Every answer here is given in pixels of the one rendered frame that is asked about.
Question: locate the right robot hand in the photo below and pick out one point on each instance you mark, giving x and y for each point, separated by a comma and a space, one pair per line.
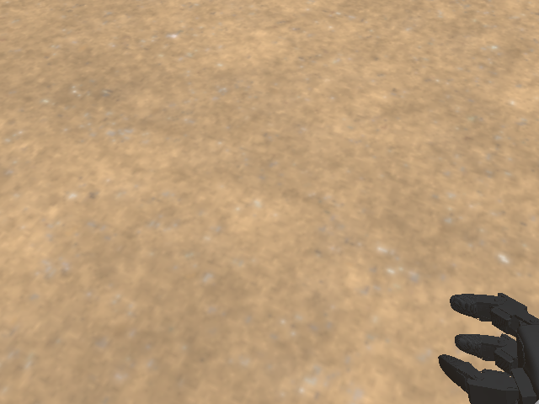
518, 359

